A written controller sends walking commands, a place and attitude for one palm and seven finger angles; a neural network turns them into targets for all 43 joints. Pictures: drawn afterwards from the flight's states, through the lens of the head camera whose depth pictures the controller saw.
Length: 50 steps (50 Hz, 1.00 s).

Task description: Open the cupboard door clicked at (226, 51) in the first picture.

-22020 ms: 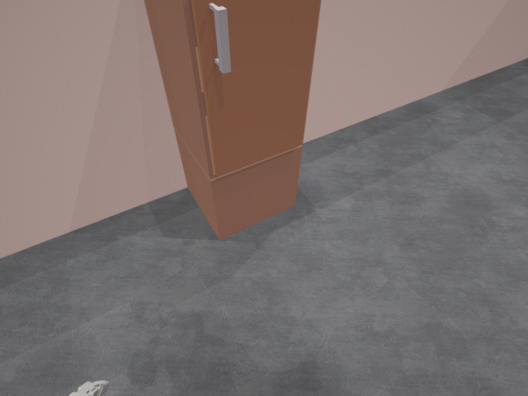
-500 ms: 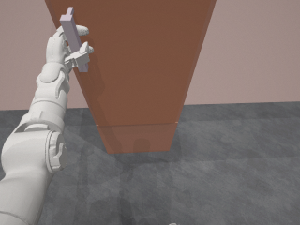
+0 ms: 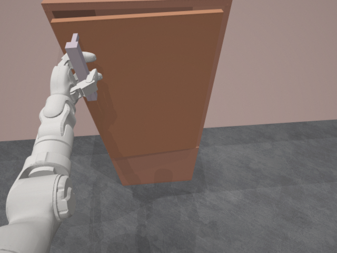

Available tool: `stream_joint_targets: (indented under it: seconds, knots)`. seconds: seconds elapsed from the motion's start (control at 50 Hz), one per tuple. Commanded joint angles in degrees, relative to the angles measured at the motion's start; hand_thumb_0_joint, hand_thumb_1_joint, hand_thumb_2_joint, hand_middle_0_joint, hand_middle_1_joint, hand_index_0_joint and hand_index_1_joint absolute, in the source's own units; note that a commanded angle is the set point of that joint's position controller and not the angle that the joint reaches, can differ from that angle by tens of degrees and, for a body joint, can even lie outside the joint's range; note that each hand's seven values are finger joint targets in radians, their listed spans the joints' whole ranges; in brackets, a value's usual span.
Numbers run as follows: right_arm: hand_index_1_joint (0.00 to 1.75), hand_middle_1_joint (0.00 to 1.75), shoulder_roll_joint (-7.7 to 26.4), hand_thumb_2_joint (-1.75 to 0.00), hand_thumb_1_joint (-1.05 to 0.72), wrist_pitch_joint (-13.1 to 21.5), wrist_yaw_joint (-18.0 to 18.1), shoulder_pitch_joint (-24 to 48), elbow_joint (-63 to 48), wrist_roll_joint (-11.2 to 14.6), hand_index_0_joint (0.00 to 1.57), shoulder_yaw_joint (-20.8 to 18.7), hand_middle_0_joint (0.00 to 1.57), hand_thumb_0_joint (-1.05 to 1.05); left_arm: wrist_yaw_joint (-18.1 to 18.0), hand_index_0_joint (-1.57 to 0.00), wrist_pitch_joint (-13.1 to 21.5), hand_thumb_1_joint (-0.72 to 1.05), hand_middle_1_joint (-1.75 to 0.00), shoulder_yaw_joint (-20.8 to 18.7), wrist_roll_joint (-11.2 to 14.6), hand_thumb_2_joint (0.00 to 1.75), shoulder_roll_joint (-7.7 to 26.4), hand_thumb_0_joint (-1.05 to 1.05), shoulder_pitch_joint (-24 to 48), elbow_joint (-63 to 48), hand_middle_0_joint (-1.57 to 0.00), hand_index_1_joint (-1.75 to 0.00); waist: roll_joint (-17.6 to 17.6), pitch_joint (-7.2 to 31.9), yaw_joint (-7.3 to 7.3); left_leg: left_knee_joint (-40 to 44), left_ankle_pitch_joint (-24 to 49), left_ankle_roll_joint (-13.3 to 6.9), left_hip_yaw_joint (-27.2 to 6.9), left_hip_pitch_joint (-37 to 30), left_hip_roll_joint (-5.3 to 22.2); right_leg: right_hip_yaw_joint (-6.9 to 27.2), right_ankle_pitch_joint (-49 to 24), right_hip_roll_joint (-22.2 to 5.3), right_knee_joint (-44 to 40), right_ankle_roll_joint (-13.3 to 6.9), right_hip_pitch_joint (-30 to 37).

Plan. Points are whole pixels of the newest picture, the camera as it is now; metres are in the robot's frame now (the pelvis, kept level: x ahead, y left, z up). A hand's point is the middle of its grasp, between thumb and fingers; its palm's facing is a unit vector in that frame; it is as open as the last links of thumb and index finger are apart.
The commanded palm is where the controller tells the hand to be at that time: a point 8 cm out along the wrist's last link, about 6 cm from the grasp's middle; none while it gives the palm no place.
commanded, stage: pull the door open along its arc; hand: left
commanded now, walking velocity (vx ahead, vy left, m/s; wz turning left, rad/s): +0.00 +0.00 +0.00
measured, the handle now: (84, 68) +0.53 +0.18 +0.16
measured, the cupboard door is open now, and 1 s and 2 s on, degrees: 4 41 40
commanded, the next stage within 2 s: open thumb and fingers to let go in 0.86 s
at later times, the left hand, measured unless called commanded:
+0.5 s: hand (118, 130) +0.33 +0.08 +0.16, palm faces +0.22 -0.97 +0.11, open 6.6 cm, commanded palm +0.27 +0.16 +0.16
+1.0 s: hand (146, 149) +0.28 +0.03 +0.16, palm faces +0.35 -0.94 +0.01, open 6.7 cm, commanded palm +0.24 +0.07 +0.16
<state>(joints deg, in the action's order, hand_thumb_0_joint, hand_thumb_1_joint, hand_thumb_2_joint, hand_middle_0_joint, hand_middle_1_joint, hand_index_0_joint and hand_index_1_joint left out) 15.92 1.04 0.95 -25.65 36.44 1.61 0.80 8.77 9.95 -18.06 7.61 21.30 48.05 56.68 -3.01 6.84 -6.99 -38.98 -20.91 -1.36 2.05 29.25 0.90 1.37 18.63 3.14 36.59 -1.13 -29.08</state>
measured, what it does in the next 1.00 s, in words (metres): stands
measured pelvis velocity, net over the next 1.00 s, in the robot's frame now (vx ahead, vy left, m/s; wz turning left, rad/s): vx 0.00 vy -0.05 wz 0.08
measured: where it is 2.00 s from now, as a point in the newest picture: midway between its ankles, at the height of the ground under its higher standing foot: outside the picture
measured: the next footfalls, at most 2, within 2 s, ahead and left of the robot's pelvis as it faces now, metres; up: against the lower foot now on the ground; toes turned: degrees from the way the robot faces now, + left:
none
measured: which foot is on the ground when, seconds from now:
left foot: down 0.00-1.00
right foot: down 0.00-1.00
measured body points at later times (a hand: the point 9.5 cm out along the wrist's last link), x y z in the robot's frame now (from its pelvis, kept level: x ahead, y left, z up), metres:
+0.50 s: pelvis +0.00 -0.02 +0.01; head -0.04 -0.04 +0.46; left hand +0.31 +0.13 +0.16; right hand +0.21 -0.23 -0.05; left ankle -0.02 +0.10 -0.72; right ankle -0.01 -0.11 -0.72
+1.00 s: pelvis +0.00 -0.05 +0.01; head -0.02 -0.08 +0.46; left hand +0.26 +0.08 +0.16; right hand +0.20 -0.24 -0.09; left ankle -0.02 +0.10 -0.72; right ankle -0.01 -0.11 -0.72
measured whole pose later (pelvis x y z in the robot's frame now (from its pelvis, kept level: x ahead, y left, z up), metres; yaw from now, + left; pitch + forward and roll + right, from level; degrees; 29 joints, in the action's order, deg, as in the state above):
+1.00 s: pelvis +0.00 -0.05 +0.01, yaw +5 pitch -2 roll +0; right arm 11.1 -4.9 -0.8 -8.5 37.0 -1.1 0.8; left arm -30.7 -17.5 15.4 1.1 -4.9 -2.1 -14.9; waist -4.4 2.3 0.4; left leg -30.3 -17.3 0.5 -2.5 10.1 1.6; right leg -3.3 17.6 3.9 28.5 -4.7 -8.7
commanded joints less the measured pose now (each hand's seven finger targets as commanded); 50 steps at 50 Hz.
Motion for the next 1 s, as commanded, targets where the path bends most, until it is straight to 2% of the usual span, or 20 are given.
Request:
stream_joint_targets:
  seconds: [0.0, 0.06, 0.08, 0.14, 0.16, 0.18, 0.2, 0.22, 0.24, 0.26, 0.34, 0.44, 0.46, 0.56, 0.64, 0.74, 0.86, 0.92, 0.94, 0.98]
  knots:
    - [0.3, 0.3, 7.9, -0.9, -0.9, 1.8, 0.3, -0.1, -7.8, 0.6, 0.2, -3.3, 0.2, 0.0, 1.3, -0.4, 2.2, 0.9, -1.35, -2.2, 2.5, 0.9, 12.1, 0.0, 12.5, -21.8, -0.4, -1.35, 2.8, 22.1, 4.96, 2.6, 32.8, -0.9, -0.7, -13.6, -0.1, -2.1, -34.4, -0.5, -2.1, 0.1, 16.2]
    - [0.3, 0.3, 7.3, -0.9, -0.9, 1.9, 0.2, 3.0, -9.6, 0.9, 0.2, -3.2, 0.2, 0.0, 0.9, -0.4, 0.6, 0.9, -1.35, -2.5, 3.1, 0.9, 11.6, 0.0, 3.5, -30.7, -0.4, -1.35, 2.1, 21.1, 7.02, 3.7, 33.3, -1.0, 0.3, -13.9, -0.3, -2.1, -35.8, -1.1, -2.6, -0.1, 19.6]
    - [0.3, 0.3, 6.8, -0.9, -0.9, 2.0, 0.1, 4.4, -10.2, 1.1, 0.2, -3.1, 0.2, 0.0, 0.8, -0.4, -0.4, 0.9, -1.35, -3.0, 3.6, 0.9, 10.7, 0.0, -0.9, -33.1, -0.4, -1.35, 2.2, 19.7, 7.76, 4.3, 33.5, -1.0, 0.4, -14.1, -0.2, -2.2, -36.4, -1.1, -2.8, 0.0, 19.7]
    - [0.3, 0.3, 5.8, -0.9, -0.9, 2.3, 0.0, 8.4, -12.4, 1.5, 0.2, -2.8, 0.2, 0.0, 0.6, -0.4, -2.7, 0.9, -1.35, -1.6, 4.7, 0.9, 7.7, 0.0, -12.0, -44.8, -0.4, -1.35, 3.1, 19.3, 9.39, 5.7, 33.4, -1.0, 1.1, -15.2, -0.3, -2.3, -38.0, -1.7, -3.4, 0.1, 22.7]
    - [0.3, 0.3, 5.7, -0.9, -0.9, 2.3, 0.1, 9.5, -13.0, 1.6, 0.2, -2.6, 0.2, 0.0, 0.4, -0.4, -3.4, 0.9, -1.35, -1.9, 5.2, 0.9, 7.9, 0.0, -15.3, -47.5, -0.4, -1.35, 3.0, 18.3, 9.82, 6.2, 33.0, -0.9, 1.3, -15.3, -0.3, -2.3, -38.3, -2.0, -3.8, 0.1, 23.9]
    - [0.3, 0.3, 4.3, -0.9, -0.9, 2.4, -0.1, 11.7, -13.3, 1.8, 0.2, -2.3, 0.2, 0.0, -3.3, -0.4, -5.2, 0.9, -1.35, -5.2, 6.5, 0.9, 6.9, 0.0, -17.5, -50.4, -0.4, -1.35, 3.4, 16.5, 12.09, 6.8, 31.0, -0.5, 1.5, -14.2, -0.4, -2.6, -36.3, -1.9, -4.4, 0.2, 23.6]
    - [0.3, 0.3, 3.9, -0.9, -0.9, 2.5, -0.2, 13.4, -13.5, 1.7, 0.2, -2.0, 0.2, 0.0, -6.1, -0.4, -7.2, 0.9, -1.35, -3.6, 6.5, 0.9, 3.8, 0.0, -19.0, -52.9, -0.4, -1.35, 3.9, 14.0, 11.56, 7.7, 27.8, -0.2, 1.7, -14.0, -0.5, -2.8, -33.8, -1.8, -5.4, 0.3, 22.7]
    - [0.3, 0.3, 3.2, -0.9, -0.9, 2.5, -0.3, 15.1, -13.4, 1.8, 0.2, -1.9, 0.2, 0.0, -10.3, -0.4, -9.1, 0.9, -1.35, -5.7, 7.0, 0.9, 3.0, 0.0, -20.0, -55.3, -0.4, -1.35, 5.3, 11.9, 12.54, 8.5, 25.1, 0.2, 1.4, -13.2, -0.4, -3.1, -30.2, -1.8, -6.4, 0.3, 22.1]
    - [0.3, 0.3, 3.0, -0.9, -0.9, 2.4, -0.3, 16.4, -13.4, 1.5, 0.2, -1.7, 0.2, 0.0, -12.7, -0.4, -10.8, 0.9, -1.35, -3.7, 6.6, 0.9, -0.1, 0.0, -22.8, -57.2, -0.4, -1.35, 5.8, 10.3, 12.0, 9.3, 23.3, 0.4, 1.3, -13.5, -0.3, -3.0, -27.8, -1.9, -7.2, 0.4, 21.7]
    - [0.3, 0.3, 3.1, -0.9, -0.9, 2.1, 0.0, 17.1, -13.2, 1.2, 0.2, -1.8, 0.2, 0.0, -15.0, -0.4, -11.5, 0.9, -1.35, -3.9, 5.9, 0.9, 0.0, 0.0, -23.9, -59.1, -0.4, -1.35, 8.7, 9.2, 11.66, 9.5, 21.9, 0.3, 1.1, -13.5, -0.3, -2.9, -25.7, -2.0, -8.0, 0.5, 22.2]
    - [0.3, 0.3, 1.5, -0.9, -0.9, 0.8, 0.2, 20.4, -13.1, 0.1, 0.2, -1.1, 0.2, 0.0, -22.9, -0.4, -16.0, 0.9, -1.35, -0.2, 2.4, 0.9, -4.5, 0.0, -26.7, -67.7, -0.4, -1.35, 6.8, 9.7, 11.59, 10.1, 22.6, 0.4, 1.4, -16.6, -0.4, -1.8, -26.5, -2.6, -9.1, 0.6, 23.5]
    - [0.3, 0.3, -0.1, -0.9, -0.9, -1.5, 0.2, 24.0, -12.9, -1.0, 0.2, -0.1, 0.2, 0.0, -31.1, -0.4, -21.4, 0.9, -1.35, 6.4, -1.5, 0.9, -11.0, 0.0, -29.6, -73.7, -0.4, -1.35, 4.6, 7.4, 11.16, 10.7, 20.8, 0.6, 1.0, -18.8, -0.7, -0.8, -23.6, -3.4, -11.9, 0.5, 24.1]
    - [0.3, 0.3, -0.2, -0.9, -0.9, -2.0, 0.4, 24.6, -12.6, -1.4, 0.2, -0.2, 0.2, 0.0, -32.7, -0.4, -22.3, 0.9, -1.35, 7.1, -2.5, 0.9, -11.6, 0.0, -30.5, -73.6, -0.4, -1.35, 6.5, 6.2, 10.91, 10.5, 20.2, 0.4, 0.6, -18.7, -0.6, -0.6, -22.6, -3.6, -13.0, 0.6, 24.2]
    - [0.3, 0.3, -1.1, -0.9, -0.9, -3.5, -0.6, 26.6, -12.1, -2.6, 0.2, -0.4, 0.2, 0.0, -38.6, -0.4, -25.3, 0.9, -1.35, 14.3, -6.4, 0.9, -18.4, 0.0, -34.3, -78.0, -0.4, -1.35, 6.3, 6.0, 10.76, 10.1, 22.2, 0.6, -0.1, -20.1, -0.7, -0.5, -26.4, -4.3, -13.5, 0.4, 25.0]
    - [0.3, 0.3, -1.4, -0.9, -0.9, -4.1, -1.8, 27.0, -12.1, -3.0, 0.2, -0.7, 0.2, 0.0, -39.9, -0.4, -25.5, 0.9, -1.35, 21.5, -8.5, 0.9, -24.2, 0.0, -38.5, -82.1, -0.4, -1.35, 6.1, 6.8, 10.43, 9.5, 23.6, 0.7, -0.5, -20.6, -0.9, -0.1, -30.9, -4.8, -12.2, 0.4, 25.4]
    - [0.3, 0.3, -1.9, -0.9, -0.9, -4.2, -2.3, 27.7, -12.5, -3.2, 0.2, -1.1, 0.2, 0.0, -39.6, -0.4, -24.8, 0.9, -1.35, 27.8, -10.4, 0.9, -27.9, 0.0, -43.4, -86.0, -0.4, -1.35, 7.8, 6.1, 10.26, 8.7, 23.2, 0.3, -1.1, -21.1, -1.0, 0.2, -30.8, -5.0, -12.2, 0.5, 24.5]
    - [0.3, 0.3, -2.3, -0.9, -0.9, -3.0, -2.7, 29.2, -12.0, -2.8, 0.2, -0.9, 0.2, 0.0, -39.9, -0.4, -24.5, 0.9, -1.35, 33.6, -8.4, 0.9, -32.9, 0.0, -44.9, -87.3, -0.4, -1.35, 9.5, 3.2, 9.65, 7.8, 20.3, 0.2, -2.1, -21.7, -1.1, 0.1, -25.2, -5.3, -14.5, 0.7, 21.7]
    - [0.3, 0.3, -2.2, -0.9, -0.9, -2.5, -2.0, 29.6, -10.4, -2.9, 0.2, -0.6, 0.2, 0.0, -40.8, -0.4, -24.1, 0.9, -1.35, 30.6, -8.5, 0.9, -29.6, 0.0, -37.4, -84.4, -0.4, -1.35, 9.3, 2.6, 9.21, 7.8, 18.0, 0.1, -2.1, -21.7, -1.8, 1.2, -20.8, -5.9, -16.1, 1.1, 20.5]
    - [0.3, 0.3, -2.2, -0.9, -0.9, -2.5, -1.5, 29.7, -9.4, -2.9, 0.2, -0.3, 0.2, 0.0, -41.2, -0.4, -24.1, 0.9, -1.35, 28.8, -8.5, 0.9, -27.8, 0.0, -32.1, -81.9, -0.4, -1.35, 9.9, 1.4, 8.74, 7.9, 16.7, 0.0, -2.4, -21.2, -2.0, 1.9, -18.4, -6.3, -17.1, 1.3, 19.5]
    - [0.3, 0.3, -2.6, -0.9, -0.9, -2.3, -1.0, 30.0, -8.8, -3.0, 0.2, -0.5, 0.2, 0.0, -41.3, -0.39, -24.0, 0.76, -1.34, 28.4, -8.6, 0.84, -27.9, 0.0, -31.0, -79.9, -0.39, -1.34, 9.3, 1.8, 9.47, 8.4, 16.3, -0.1, -2.6, -21.9, -2.0, 1.9, -15.6, -6.4, -17.8, 1.0, 19.7]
